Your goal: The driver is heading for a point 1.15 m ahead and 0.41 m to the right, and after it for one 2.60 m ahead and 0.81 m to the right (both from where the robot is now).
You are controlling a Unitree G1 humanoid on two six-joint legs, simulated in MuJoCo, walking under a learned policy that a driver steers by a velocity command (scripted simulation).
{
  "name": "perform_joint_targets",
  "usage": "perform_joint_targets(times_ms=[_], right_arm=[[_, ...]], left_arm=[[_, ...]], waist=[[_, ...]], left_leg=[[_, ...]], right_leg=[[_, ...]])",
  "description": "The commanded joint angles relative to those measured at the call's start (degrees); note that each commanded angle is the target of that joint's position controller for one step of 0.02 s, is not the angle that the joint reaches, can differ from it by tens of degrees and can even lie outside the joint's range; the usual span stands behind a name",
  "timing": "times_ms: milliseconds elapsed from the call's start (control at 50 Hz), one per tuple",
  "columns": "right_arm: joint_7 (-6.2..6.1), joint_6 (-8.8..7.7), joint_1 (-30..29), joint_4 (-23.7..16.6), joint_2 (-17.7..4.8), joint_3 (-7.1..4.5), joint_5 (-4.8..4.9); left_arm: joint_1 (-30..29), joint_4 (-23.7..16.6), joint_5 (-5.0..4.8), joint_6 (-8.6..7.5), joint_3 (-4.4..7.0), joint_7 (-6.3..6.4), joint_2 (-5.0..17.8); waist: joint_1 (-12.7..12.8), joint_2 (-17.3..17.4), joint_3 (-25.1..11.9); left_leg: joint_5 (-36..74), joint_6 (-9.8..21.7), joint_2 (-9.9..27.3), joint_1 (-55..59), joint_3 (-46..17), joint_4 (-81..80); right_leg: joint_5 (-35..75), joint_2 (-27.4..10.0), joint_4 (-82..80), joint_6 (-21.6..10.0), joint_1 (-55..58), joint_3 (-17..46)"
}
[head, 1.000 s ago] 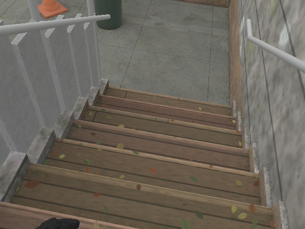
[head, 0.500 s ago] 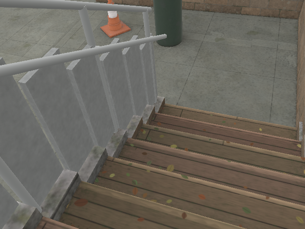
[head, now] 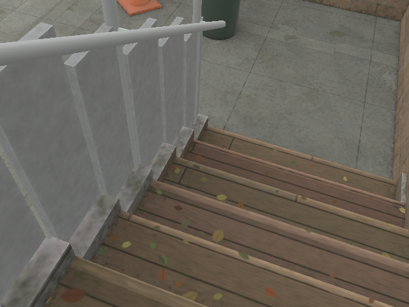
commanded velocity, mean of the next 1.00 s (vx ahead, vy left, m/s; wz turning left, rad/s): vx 0.50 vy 0.00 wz -0.52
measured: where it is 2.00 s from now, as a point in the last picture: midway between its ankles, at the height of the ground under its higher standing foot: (283, 239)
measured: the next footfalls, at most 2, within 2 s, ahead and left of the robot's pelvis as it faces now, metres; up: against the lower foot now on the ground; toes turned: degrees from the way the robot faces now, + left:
right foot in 0.50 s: +0.38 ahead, -0.12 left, -0.17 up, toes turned -20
left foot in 1.08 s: +0.74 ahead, -0.04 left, -0.34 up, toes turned -38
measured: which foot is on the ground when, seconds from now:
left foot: down 0.00-0.50, up 0.52-1.00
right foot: up 0.00-0.48, down 0.50-1.00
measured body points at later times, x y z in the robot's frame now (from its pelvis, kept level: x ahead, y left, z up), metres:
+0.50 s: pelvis +0.25 -0.03 -0.13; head +0.26 -0.04 +0.32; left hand +0.50 +0.13 -0.24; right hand +0.08 -0.21 -0.28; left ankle +0.06 +0.07 -0.68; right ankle +0.35 -0.11 -0.86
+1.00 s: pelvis +0.52 -0.06 -0.23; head +0.49 -0.05 +0.22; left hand +0.61 +0.18 -0.37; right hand +0.55 -0.37 -0.33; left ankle +0.72 -0.01 -0.95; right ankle +0.34 -0.10 -0.89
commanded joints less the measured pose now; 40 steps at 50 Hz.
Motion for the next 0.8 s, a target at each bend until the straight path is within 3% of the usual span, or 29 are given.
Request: perform_joint_targets(times_ms=[20, 80, 100, 120, 140, 200, 260, 320, 360, 380, 420, 440, 460, 480, 500, 520, 540, 560, 580, 600, 620, 640, 660, 680, 700, 720, 740, 760, 800], right_arm=[[-0.43, -3.06, 5.01, -0.92, -7.99, -2.09, 0.32], [-0.61, -2.43, 10.51, 0.39, -8.58, -2.19, 0.25], [-0.42, -2.33, 10.32, 0.16, -9.29, -2.49, -0.44], [-0.42, -2.53, 10.81, 0.37, -7.39, -2.07, 0.33], [-1.12, -2.87, 10.06, 1.26, -4.35, -1.39, 1.41], [-1.85, -3.92, 12.35, 2.31, -4.6, -1.02, 0.44], [-2.57, -3.61, 15.61, 2.68, -5.98, -0.69, -0.17], [-3.34, -2.72, 20.44, 3.68, -5.78, -0.25, -1.48], [-4.41, -2.0, 23.25, 4.58, -5.66, -0.07, -1.65], [-4.63, -1.37, 22.46, 4.89, -5.79, -0.19, -1.67], [-4.79, -0.35, 21.69, 5.33, -6.55, -0.33, -1.33], [-4.79, 0.12, 21.72, 5.81, -6.74, -0.39, -1.22], [-4.28, 0.33, 22.03, 5.97, -7.77, -0.64, -1.5], [-4.51, 0.22, 21.74, 5.76, -8.1, -0.36, -1.27], [-4.59, 0.44, 18.75, 5.06, -9.21, -0.77, -1.09], [-4.05, 0.38, 19.39, 3.46, -4.52, -0.67, -0.29], [-4.06, -0.14, 17.82, -1.8, -7.53, -0.62, 1.82], [-4.24, -0.61, 8.98, -5.55, -9.01, -1.06, 1.55], [-4.04, -0.89, 7.27, -6.67, -8.15, -0.42, 0.29], [-4.03, -0.11, 5.84, -5.44, -10.71, -1.71, -1.23], [-3.72, 0.84, 7.37, -4.86, -9.58, -1.55, -1.83], [-3.7, 1.94, 10.07, -2.95, -7.41, -1.51, -2.79], [-2.79, 2.67, 4.54, -6.11, -6.4, -1.22, -2.3], [-2.33, 2.84, 4.65, -6.1, -5.32, -1.13, -2.65], [-1.85, 3.2, 10.04, -3.19, -4.62, -0.97, -3.0], [-1.58, 3.23, 14.66, -0.85, -5.28, -1.35, -1.78], [-1.38, 3.18, 7.05, -3.16, -8.59, -2.66, -0.83], [-1.35, 2.73, -0.44, -5.81, -9.97, -3.24, -0.9], [-0.86, 1.89, -6.41, -8.3, -9.96, -3.32, -1.82]], left_arm=[[4.02, -1.5, 0.16, 1.78, 0.85, -1.64, 1.53], [1.99, -1.7, 0.89, 2.31, 1.48, -2.0, 2.26], [2.7, -0.94, 0.84, 2.56, 1.76, -2.4, 2.88], [-0.46, -1.65, 0.22, 2.4, 2.24, -2.9, 3.24], [-4.35, -2.82, 0.68, 1.99, 2.58, -3.39, 3.49], [-10.78, -4.67, 0.16, 1.54, 2.38, -4.11, 2.98], [-17.08, -6.9, 0.53, 1.12, 2.36, -4.34, 2.72], [-26.46, -10.12, -0.28, -0.46, 1.37, -4.44, 1.35], [-30.17, -11.66, -0.93, -0.27, 0.6, -4.44, 0.28], [-30.64, -12.27, -1.51, -0.41, 0.31, -4.88, -0.07], [-28.19, -11.21, -1.44, -0.17, -0.02, -4.71, 0.12], [-25.28, -9.38, -1.7, 0.05, -0.12, -4.15, 0.17], [-18.59, -7.14, -1.72, 0.25, 0.65, -3.47, 1.9], [-9.98, -3.95, -1.01, -0.15, 1.36, -3.1, 3.57], [0.48, -0.39, -0.31, -0.06, 2.69, -3.14, 6.46], [4.37, 0.54, -0.61, 0.26, 4.26, -3.37, 12.49], [5.96, -1.43, -3.72, 0.73, 4.0, -3.3, 12.85], [6.91, -2.28, -3.58, 1.25, 4.23, -2.61, 13.47], [3.81, -1.86, -2.72, 1.9, 3.58, -1.39, 12.02], [-2.62, -3.64, -1.8, 1.63, 2.11, -1.0, 7.47], [-7.89, -4.27, -1.62, 0.07, 0.65, -1.03, 4.75], [-8.92, -4.32, -1.42, -1.04, 0.49, -1.24, 4.3], [-10.39, -4.96, -2.97, -1.77, 0.5, -0.75, 5.99], [-10.42, -4.65, -2.83, -2.26, 0.89, -0.43, 7.9], [-7.64, -3.62, -2.3, -2.14, 1.4, -0.31, 8.96], [-5.35, -3.12, -1.69, -2.31, 1.84, -0.48, 9.57], [-1.27, -1.08, -2.18, -2.46, 1.77, -0.25, 7.4], [0.75, -1.26, -2.23, -2.42, 1.37, -0.19, 5.77], [1.39, -2.07, -2.29, -2.93, 0.96, 0.23, 4.1]], waist=[[0.29, 6.74, 2.3], [-0.35, 5.85, -0.85], [0.16, 6.9, -2.57], [0.1, 4.63, -1.55], [-0.1, 5.72, -0.21], [-1.83, 5.52, 2.87], [-5.12, 3.93, 4.22], [-10.87, 3.41, 8.83], [-13.75, 4.67, 10.43], [-13.36, 5.45, 10.31], [-12.37, 5.12, 10.04], [-11.66, 4.21, 7.83], [-8.91, 4.23, 2.78], [-4.98, 3.29, 0.83], [2.12, 0.24, -3.41], [0.93, -12.23, -9.28], [2.64, -7.22, -23.44], [5.96, -2.83, -22.34], [2.91, -2.56, -14.98], [-0.72, 3.41, -5.94], [-5.51, 6.93, -1.45], [-7.81, 6.3, 0.15], [-8.68, 6.35, 1.5], [-9.05, 1.18, -0.31], [-9.4, -1.22, -4.31], [-9.6, -3.17, -6.92], [-6.61, -0.59, -3.88], [-4.2, 0.12, -1.73], [-3.24, 1.17, 1.15]], left_leg=[[12.38, 6.89, 17.89, -5.46, -17.66, -19.23], [28.21, 7.62, 19.29, -0.26, -15.62, -16.03], [26.07, 6.51, 19.07, 1.65, -15.1, -14.46], [18.92, 4.38, 16.43, 2.04, -12.25, -14.87], [10.49, 2.18, 14.87, 4.0, -10.99, -13.05], [-3.47, 1.24, 14.42, 3.37, -9.25, -10.28], [-5.86, 1.29, 15.19, 6.13, -8.54, -6.05], [-2.64, 1.24, 15.14, 7.92, -5.27, 0.15], [2.11, 1.05, 14.83, 10.01, -3.95, 3.39], [5.14, 1.13, 15.67, 7.85, -3.93, 4.72], [12.74, 1.03, 15.95, 8.13, -2.25, 10.79], [17.98, 0.88, 15.69, 9.78, -1.12, 16.23], [27.53, 1.33, 14.79, 12.45, -0.4, 24.88], [33.41, 1.38, 13.84, 11.02, 1.26, 36.21], [19.66, 1.13, 11.2, 1.7, 2.6, 56.67], [-35.39, -1.47, 2.42, -25.29, 5.4, 84.3], [-35.18, -2.28, 5.32, -36.89, -1.97, 87.87], [-27.62, -3.35, 4.76, -44.74, -4.0, 86.21], [-19.93, -3.4, 5.89, -46.53, -5.55, 74.93], [-15.99, -4.19, 8.42, -41.87, -6.49, 65.79], [-5.63, -5.0, 9.48, -34.11, -8.18, 52.85], [-4.15, -6.22, 9.55, -27.52, -8.14, 47.88], [4.65, -8.26, 8.81, -16.01, -7.01, 29.65], [8.15, -8.74, 7.54, -11.25, -5.67, 25.85], [10.35, -8.82, 7.28, -8.57, -5.21, 27.89], [16.74, -8.08, 7.16, -9.87, -5.4, 31.3], [25.49, -7.6, 9.01, -20.82, -10.1, 25.47], [25.24, -7.21, 9.4, -27.37, -11.82, 21.38], [32.25, -7.8, 8.18, -28.02, -12.53, 11.35]], right_leg=[[16.0, -4.07, -18.42, 0.78, -5.28, 2.91], [19.0, -2.83, -22.68, 0.71, -8.12, 2.54], [25.32, -2.5, -21.68, -0.51, -8.7, 1.72], [34.24, -2.67, -26.98, -1.7, -10.53, 3.0], [40.61, -3.09, -32.82, -2.31, -12.64, 5.41], [54.56, -1.31, -41.43, -2.02, -13.75, 4.04], [56.03, 0.33, -45.05, -1.63, -15.22, 3.0], [56.61, 0.57, -55.74, -0.93, -15.32, -2.22], [52.75, 0.24, -61.91, -0.52, -13.27, -6.1], [52.01, -0.56, -62.78, -1.32, -8.62, -6.78], [46.91, -0.91, -65.54, -2.88, -2.51, -9.91], [45.32, -1.04, -67.82, -3.77, 1.57, -10.56], [41.42, 0.49, -69.98, -4.59, 9.41, -10.6], [40.96, 3.21, -72.92, -5.74, 16.67, -14.07], [42.69, 0.05, -77.43, -8.76, 32.42, -8.75], [74.44, -10.53, -54.06, -14.81, 56.28, 0.14], [74.48, -19.17, -49.46, -20.51, 67.87, 12.99], [51.84, -22.59, -62.68, -23.67, 64.67, 20.73], [21.12, -23.02, -72.91, -22.63, 52.52, 25.26], [18.27, -21.05, -74.05, -20.06, 37.89, 23.63], [24.0, -16.7, -72.5, -16.77, 24.02, 18.49], [28.04, -13.77, -71.11, -17.13, 13.91, 17.19], [27.44, -7.54, -76.26, -14.94, 2.12, 10.37], [32.52, -6.5, -74.91, -15.15, 0.77, 10.78], [38.57, -6.57, -72.02, -15.35, 3.15, 10.99], [39.87, -7.18, -70.53, -15.5, 7.22, 11.99], [25.84, -6.38, -68.29, -15.14, 13.64, 15.43], [16.45, -6.66, -67.8, -15.75, 17.38, 19.42], [3.0, -5.12, -66.01, -16.08, 13.77, 23.09]])
Over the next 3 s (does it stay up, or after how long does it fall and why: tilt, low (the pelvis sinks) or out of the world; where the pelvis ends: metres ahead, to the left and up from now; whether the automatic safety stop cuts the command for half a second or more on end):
stays up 1.42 -0.65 -0.82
